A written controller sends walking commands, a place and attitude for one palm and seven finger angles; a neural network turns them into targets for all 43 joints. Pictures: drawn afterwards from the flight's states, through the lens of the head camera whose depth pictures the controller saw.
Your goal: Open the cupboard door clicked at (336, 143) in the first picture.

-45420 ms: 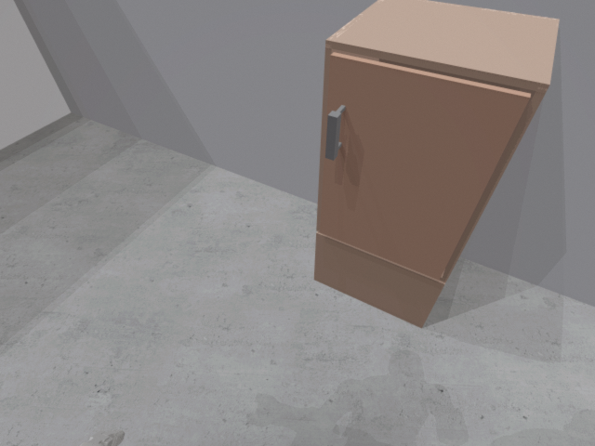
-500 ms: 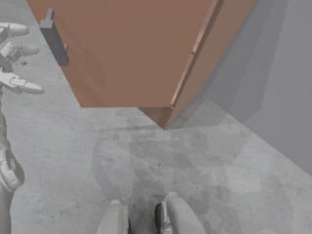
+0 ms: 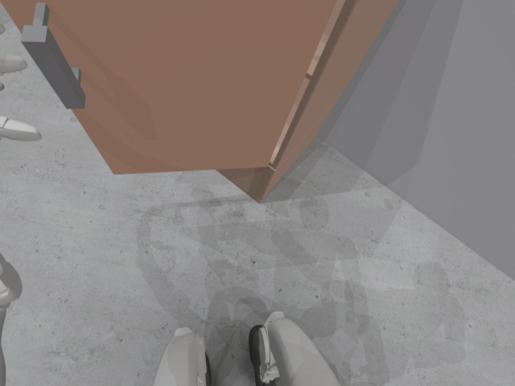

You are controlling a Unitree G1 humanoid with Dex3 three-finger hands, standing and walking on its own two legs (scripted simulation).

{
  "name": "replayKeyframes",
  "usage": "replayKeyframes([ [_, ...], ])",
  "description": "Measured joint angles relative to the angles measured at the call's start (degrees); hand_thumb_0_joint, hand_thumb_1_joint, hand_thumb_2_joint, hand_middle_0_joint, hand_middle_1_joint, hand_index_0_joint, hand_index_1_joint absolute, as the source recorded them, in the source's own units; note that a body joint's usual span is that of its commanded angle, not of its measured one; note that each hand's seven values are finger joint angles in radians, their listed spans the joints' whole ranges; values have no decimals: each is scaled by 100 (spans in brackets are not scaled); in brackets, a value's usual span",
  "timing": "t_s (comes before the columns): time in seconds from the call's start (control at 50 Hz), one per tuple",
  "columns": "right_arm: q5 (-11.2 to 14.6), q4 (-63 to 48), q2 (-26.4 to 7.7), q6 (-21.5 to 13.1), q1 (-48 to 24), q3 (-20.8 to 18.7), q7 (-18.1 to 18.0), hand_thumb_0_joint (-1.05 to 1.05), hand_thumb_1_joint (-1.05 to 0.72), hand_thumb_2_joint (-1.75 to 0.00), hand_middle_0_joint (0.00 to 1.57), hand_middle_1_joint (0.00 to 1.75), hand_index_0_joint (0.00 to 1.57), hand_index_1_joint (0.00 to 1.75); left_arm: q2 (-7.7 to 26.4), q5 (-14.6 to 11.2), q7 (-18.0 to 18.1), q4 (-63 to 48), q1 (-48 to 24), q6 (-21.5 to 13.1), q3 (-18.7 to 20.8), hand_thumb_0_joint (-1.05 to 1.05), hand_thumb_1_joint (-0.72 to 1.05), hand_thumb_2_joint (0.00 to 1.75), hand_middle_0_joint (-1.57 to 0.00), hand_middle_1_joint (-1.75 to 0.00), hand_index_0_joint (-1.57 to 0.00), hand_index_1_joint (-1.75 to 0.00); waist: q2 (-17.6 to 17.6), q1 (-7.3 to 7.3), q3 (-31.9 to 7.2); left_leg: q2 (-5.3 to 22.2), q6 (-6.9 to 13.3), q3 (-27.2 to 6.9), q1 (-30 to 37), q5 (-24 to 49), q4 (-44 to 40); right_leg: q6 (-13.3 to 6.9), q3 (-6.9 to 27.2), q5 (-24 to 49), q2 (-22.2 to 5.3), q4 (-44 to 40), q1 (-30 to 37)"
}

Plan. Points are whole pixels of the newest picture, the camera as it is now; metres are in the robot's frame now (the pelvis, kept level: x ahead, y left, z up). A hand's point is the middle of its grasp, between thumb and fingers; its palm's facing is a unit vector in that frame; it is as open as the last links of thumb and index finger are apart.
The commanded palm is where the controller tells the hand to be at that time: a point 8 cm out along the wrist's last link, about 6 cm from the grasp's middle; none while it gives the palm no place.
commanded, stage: move the hooked fingers beside the handle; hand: left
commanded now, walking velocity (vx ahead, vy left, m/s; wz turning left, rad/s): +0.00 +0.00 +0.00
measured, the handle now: (59, 59) +0.56 +0.22 +0.07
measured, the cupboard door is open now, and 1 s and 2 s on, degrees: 45 45 45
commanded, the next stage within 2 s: slide the fingers in behind the handle in 0.56 s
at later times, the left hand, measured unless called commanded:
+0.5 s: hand (1, 97) +0.50 +0.28 +0.07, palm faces +0.01 -1.00 -0.01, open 14.0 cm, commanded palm +0.49 +0.31 +0.06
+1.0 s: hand (25, 88) +0.51 +0.26 +0.07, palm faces +0.01 -1.00 -0.01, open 14.0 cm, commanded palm +0.50 +0.29 +0.07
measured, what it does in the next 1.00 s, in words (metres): stands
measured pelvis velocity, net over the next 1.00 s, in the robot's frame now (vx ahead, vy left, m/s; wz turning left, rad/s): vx -0.01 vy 0.00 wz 0.02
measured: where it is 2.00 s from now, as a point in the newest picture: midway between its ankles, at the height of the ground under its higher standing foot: outside the picture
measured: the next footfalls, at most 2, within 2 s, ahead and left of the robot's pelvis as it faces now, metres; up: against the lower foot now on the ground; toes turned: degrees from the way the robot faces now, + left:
none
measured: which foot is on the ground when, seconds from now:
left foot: down 0.00-1.00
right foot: down 0.00-1.00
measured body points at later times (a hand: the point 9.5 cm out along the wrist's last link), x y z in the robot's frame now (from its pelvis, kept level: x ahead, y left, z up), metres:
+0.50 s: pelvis -0.01 +0.00 +0.00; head +0.15 +0.05 +0.41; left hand +0.49 +0.33 +0.07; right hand +0.01 -0.27 -0.09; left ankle -0.01 +0.07 -0.65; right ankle +0.03 -0.12 -0.65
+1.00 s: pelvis -0.01 +0.00 +0.00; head +0.15 +0.04 +0.41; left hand +0.51 +0.31 +0.07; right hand -0.02 -0.27 -0.09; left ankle -0.01 +0.07 -0.65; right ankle +0.03 -0.12 -0.65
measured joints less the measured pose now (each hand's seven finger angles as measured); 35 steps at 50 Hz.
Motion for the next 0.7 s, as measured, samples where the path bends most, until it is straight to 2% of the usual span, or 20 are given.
replayKeyframes([
  [0.06,16,28,32,13,-22,-19,26,0,-90,-89,20,30,21,30,-109,-80,11,-73,95,-49,-17,-1,-50,30,-30,-120,-30,-120,-22,47,-44,-2,-4,-25,136,2,-65,-1,-20,0,2,-80,152],
  [0.2,43,-52,-5,31,-145,-25,-1,0,-90,-89,20,30,21,30,-112,-56,2,247,117,44,-339,-1,-50,30,-30,-120,-30,-120,-51,102,-85,-36,10,-67,330,18,-122,4,-58,2,-26,-149,374],
  [0.36,12,27,-55,-39,-327,-66,-40,0,-90,-89,20,30,21,30,-315,-109,57,160,-43,-318,-477,-1,-50,30,-30,-120,-30,-120,-73,148,-10,-87,6,-119,184,29,45,13,-114,-11,-82,6,262],
  [0.42,25,61,-51,-32,-372,-27,-57,0,-90,-89,20,30,21,30,-298,-95,77,332,-242,-282,-511,-1,-50,30,-30,-120,-30,-120,-85,113,5,-99,14,-128,119,36,97,12,-126,-11,-96,62,200],
  [0.5,23,2,-48,-51,-362,34,-83,0,-90,-89,20,30,21,30,-144,62,162,519,-417,-97,-505,-1,-50,30,-30,-120,-30,-120,-71,10,28,-100,20,-128,-17,46,170,8,-129,-1,-101,137,62],
  [0.56,0,-11,-41,-71,-301,43,-79,0,-90,-89,20,30,21,30,-87,134,216,430,-387,-133,-439,-1,-50,30,-30,-120,-30,-120,-33,-27,36,-90,11,-117,-107,47,211,6,-120,7,-93,176,-33],
  [0.64,-1,65,-14,-61,-229,76,-62,0,-90,-89,20,30,21,30,-16,81,197,398,-433,-212,-324,-1,-50,30,-30,-120,-30,-120,-25,-42,49,-67,11,-94,-142,36,236,2,-97,9,-71,207,-84],
  [0.7,19,86,-1,-41,-168,103,-60,0,-90,-89,20,30,21,30,79,59,154,506,-535,-123,-345,-1,-50,30,-30,-120,-30,-120,-14,-62,60,-56,10,-98,-146,36,234,-4,-101,14,-60,198,-88],
])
